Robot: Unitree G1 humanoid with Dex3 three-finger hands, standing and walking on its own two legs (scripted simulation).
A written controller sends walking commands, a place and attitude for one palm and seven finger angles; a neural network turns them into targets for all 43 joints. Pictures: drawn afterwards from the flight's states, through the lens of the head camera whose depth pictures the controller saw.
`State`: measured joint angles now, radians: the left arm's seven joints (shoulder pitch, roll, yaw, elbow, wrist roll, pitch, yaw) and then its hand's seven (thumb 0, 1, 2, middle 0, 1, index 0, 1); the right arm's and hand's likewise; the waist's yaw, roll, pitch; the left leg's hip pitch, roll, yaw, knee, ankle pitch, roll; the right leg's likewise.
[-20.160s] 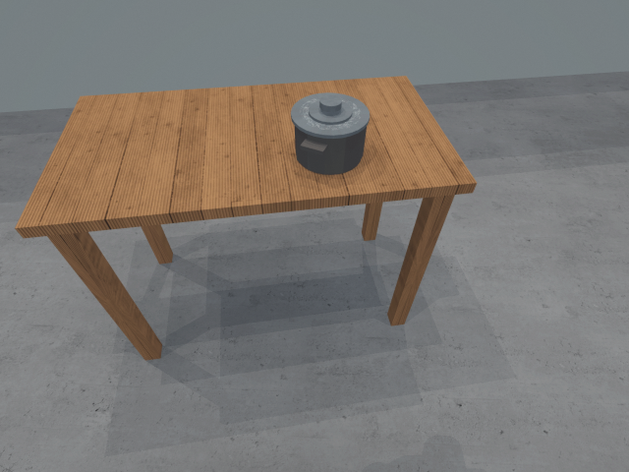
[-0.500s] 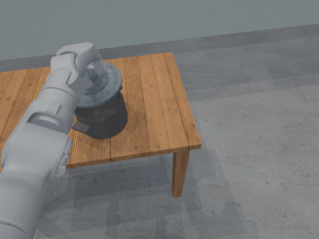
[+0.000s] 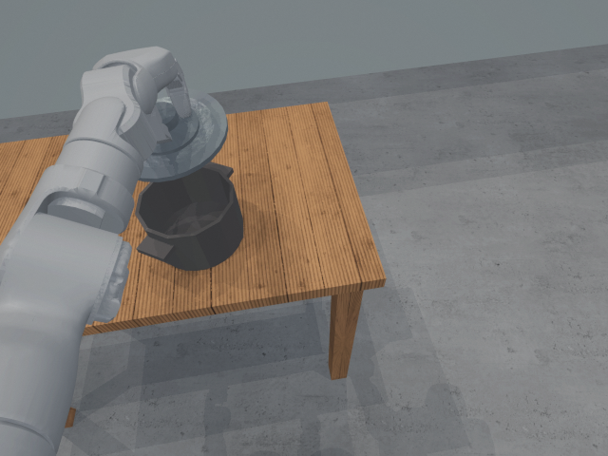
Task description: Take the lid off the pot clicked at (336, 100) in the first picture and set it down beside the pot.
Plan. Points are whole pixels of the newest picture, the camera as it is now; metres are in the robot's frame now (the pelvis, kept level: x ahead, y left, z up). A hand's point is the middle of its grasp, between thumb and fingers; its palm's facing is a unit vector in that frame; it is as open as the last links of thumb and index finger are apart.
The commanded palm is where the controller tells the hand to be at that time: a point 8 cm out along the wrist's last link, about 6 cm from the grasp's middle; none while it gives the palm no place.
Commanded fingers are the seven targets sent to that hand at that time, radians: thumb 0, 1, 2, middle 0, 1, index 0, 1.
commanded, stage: lift the lid straight up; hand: left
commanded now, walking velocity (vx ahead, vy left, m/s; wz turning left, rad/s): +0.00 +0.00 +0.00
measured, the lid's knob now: (160, 118) +0.53 +0.15 +0.17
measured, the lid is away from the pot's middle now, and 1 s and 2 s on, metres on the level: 0.02 0.07 0.18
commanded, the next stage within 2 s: move the lid sideways beside the pot in 0.28 s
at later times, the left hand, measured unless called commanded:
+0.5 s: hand (151, 118) +0.50 +0.15 +0.19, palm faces -0.29 -0.07 -0.95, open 7.4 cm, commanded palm +0.50 +0.17 +0.27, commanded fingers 0.00 0.64 0.97 -0.80 -1.09 -0.86 -1.13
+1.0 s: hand (90, 131) +0.48 +0.22 +0.19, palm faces -0.32 -0.07 -0.94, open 7.4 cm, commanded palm +0.49 +0.23 +0.27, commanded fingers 0.00 0.64 0.97 -0.80 -1.09 -0.86 -1.13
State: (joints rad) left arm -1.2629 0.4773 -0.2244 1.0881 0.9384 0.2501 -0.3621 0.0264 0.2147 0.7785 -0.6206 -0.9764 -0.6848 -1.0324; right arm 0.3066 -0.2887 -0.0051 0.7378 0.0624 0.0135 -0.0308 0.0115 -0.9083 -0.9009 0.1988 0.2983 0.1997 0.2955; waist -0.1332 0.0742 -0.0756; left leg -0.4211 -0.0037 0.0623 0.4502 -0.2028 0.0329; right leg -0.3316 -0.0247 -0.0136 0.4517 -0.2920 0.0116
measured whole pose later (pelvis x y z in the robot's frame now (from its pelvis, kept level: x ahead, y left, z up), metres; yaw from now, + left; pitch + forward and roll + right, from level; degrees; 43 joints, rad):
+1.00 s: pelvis -0.01 +0.00 +0.00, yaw +1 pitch +9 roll -1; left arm -1.24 0.61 -0.21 1.07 0.96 0.16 -0.46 0.03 0.21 0.78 -0.62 -0.98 -0.69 -1.04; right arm 0.29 -0.30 0.00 0.71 0.07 0.04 -0.05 0.01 -0.91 -0.90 0.20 0.30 0.20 0.30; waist -0.12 0.05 -0.05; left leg -0.41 0.00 0.05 0.46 -0.20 0.04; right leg -0.30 -0.02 -0.03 0.43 -0.27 0.02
